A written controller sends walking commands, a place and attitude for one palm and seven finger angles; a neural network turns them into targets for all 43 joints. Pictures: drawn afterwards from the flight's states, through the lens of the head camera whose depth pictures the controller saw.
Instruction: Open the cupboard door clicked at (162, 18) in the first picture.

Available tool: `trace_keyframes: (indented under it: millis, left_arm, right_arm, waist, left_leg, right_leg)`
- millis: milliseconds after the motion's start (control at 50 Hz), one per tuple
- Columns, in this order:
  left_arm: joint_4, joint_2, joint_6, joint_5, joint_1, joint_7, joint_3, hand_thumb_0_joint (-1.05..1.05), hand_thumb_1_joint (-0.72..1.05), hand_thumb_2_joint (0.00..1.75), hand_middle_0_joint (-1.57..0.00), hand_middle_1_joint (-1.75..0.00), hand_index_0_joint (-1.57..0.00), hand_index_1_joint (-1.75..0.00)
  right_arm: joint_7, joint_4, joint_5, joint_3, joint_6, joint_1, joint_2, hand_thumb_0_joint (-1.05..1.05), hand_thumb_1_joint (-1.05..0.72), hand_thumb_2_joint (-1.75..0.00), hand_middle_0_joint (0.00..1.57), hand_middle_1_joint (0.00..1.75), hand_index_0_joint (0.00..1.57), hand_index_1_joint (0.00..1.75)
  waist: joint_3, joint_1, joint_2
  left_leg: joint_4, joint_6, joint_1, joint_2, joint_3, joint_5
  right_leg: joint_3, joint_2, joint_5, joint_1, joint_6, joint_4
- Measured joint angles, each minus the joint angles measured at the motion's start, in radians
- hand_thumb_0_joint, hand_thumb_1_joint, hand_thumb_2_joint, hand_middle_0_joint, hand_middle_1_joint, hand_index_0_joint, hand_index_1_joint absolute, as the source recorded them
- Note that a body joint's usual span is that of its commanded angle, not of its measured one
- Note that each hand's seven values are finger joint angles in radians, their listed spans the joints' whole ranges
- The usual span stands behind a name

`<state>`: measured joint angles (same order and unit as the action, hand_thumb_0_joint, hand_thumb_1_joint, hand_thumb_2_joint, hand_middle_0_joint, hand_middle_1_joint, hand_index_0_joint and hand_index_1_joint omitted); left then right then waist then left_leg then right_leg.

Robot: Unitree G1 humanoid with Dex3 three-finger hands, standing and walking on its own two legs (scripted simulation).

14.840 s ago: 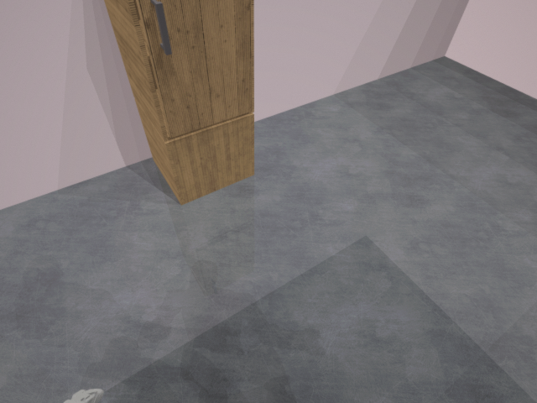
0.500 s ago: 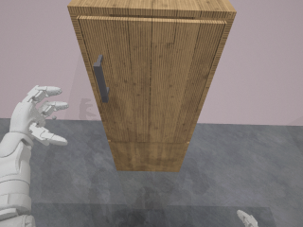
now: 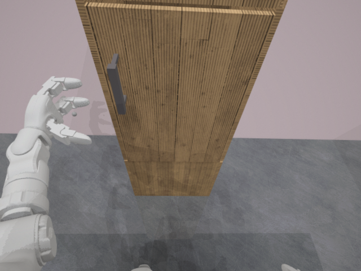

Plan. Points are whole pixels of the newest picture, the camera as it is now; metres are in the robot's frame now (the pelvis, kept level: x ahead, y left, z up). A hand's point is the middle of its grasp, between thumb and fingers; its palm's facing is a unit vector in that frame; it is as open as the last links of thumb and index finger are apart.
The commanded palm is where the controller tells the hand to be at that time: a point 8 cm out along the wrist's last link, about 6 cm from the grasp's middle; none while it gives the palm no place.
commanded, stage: move the hooked fingers beside the handle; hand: left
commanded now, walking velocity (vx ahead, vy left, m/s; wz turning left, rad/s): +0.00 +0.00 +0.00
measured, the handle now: (118, 85) +0.52 +0.16 +0.10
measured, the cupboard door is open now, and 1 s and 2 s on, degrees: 0 0 0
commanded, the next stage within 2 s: slide the fingers in behind the handle in 1.20 s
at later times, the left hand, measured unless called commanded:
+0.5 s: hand (85, 97) +0.48 +0.23 +0.11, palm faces +0.02 -1.00 +0.01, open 14.0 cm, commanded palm +0.45 +0.29 +0.10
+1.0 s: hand (81, 101) +0.47 +0.24 +0.10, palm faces +0.02 -1.00 +0.02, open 14.0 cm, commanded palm +0.44 +0.28 +0.10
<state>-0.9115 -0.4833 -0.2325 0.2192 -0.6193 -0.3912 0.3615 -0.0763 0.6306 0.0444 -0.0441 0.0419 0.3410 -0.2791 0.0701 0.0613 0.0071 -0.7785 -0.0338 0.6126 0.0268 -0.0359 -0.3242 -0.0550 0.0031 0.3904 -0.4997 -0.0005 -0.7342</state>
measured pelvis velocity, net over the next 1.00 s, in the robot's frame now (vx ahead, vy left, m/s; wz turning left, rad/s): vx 0.01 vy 0.00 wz -0.02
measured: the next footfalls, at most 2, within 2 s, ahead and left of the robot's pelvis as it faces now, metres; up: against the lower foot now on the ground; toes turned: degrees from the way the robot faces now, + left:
none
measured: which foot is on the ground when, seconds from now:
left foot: down 0.00-1.00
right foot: down 0.00-1.00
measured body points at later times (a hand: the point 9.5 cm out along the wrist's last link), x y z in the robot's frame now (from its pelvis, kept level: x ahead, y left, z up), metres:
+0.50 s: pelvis +0.00 -0.01 -0.01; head +0.09 +0.01 +0.43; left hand +0.47 +0.29 +0.11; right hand +0.01 -0.29 -0.11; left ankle +0.04 +0.10 -0.71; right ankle -0.02 -0.12 -0.71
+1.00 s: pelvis +0.01 +0.00 -0.01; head +0.08 +0.02 +0.43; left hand +0.46 +0.30 +0.10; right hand +0.07 -0.27 -0.11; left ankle +0.04 +0.10 -0.71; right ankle -0.02 -0.12 -0.71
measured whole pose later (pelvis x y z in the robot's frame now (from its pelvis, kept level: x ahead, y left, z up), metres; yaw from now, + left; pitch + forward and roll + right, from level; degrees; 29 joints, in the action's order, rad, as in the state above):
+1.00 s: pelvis +0.01 +0.00 -0.01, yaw -1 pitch +14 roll -3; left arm -1.07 -0.56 -0.28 0.18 -0.74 -0.39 0.42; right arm -0.06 0.60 0.04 -0.04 -0.05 0.36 -0.27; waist 0.11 0.10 0.01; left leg -0.86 -0.03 0.72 0.05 -0.04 -0.37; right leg -0.05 0.02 0.42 -0.61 0.00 -0.79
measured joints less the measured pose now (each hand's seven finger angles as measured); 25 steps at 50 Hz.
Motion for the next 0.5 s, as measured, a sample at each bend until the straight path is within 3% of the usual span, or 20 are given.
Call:
trace_keyframes:
  millis: [240,500]
  left_arm:
    - [-0.163,-0.067,-0.048,-0.041,-0.131,0.014,0.040,-0.01,-0.50,0.30,-0.30,-1.20,-0.30,-1.20]
    - [-0.253,-0.139,-0.052,-0.065,-0.201,-0.006,0.085,-0.01,-0.50,0.30,-0.30,-1.20,-0.30,-1.20]
  right_arm:
    - [0.003,0.016,-0.009,0.005,-0.035,0.034,-0.005,0.01,-0.90,-0.90,0.21,0.30,0.20,0.30]
    - [0.009,0.007,-0.012,0.009,-0.077,0.070,-0.011,0.01,-0.90,-0.90,0.21,0.30,0.20,0.30]
  waist:
    - [0.001,0.044,-0.002]
    - [0.014,0.076,-0.002]
  left_leg:
    - [-0.033,0.006,0.070,0.015,-0.002,-0.007]
    - [-0.062,0.011,0.126,0.031,-0.004,-0.026]
  right_leg:
    - [0.004,0.013,0.005,-0.074,-0.006,-0.034]
    - [0.009,0.028,0.016,-0.130,-0.012,-0.055]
